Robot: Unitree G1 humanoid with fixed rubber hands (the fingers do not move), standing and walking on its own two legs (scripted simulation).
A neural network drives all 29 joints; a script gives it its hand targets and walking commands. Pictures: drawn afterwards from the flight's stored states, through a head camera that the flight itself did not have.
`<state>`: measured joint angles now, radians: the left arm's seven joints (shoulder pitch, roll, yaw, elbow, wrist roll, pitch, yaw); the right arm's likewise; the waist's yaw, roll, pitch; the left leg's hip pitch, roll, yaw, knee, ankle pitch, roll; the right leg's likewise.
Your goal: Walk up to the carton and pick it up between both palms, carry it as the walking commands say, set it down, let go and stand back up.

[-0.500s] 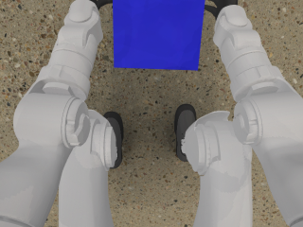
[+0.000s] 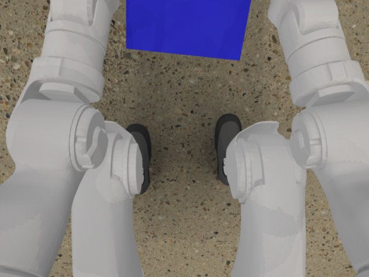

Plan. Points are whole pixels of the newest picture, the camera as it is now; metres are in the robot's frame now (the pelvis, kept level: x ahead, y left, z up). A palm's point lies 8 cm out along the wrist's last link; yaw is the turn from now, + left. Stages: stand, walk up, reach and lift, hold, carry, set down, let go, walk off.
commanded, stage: reach and lift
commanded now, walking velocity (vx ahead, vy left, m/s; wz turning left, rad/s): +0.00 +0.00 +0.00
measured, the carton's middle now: out of the picture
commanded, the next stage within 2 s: none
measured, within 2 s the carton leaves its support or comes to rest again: neither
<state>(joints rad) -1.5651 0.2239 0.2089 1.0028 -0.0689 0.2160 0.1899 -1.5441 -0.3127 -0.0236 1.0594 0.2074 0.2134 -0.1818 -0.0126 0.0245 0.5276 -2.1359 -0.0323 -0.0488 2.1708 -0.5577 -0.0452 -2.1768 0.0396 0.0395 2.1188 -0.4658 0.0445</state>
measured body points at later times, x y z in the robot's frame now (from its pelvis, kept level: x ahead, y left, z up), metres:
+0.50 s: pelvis -0.01 +0.00 +0.01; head +0.33 -0.02 +0.28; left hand +0.55 +0.11 -0.11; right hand +0.54 -0.15 -0.13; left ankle +0.13 +0.13 -0.35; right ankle +0.15 -0.13 -0.35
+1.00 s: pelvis -0.02 +0.00 +0.04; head +0.31 -0.01 +0.33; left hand +0.53 +0.12 -0.06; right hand +0.53 -0.14 -0.07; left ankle +0.13 +0.13 -0.35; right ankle +0.15 -0.13 -0.35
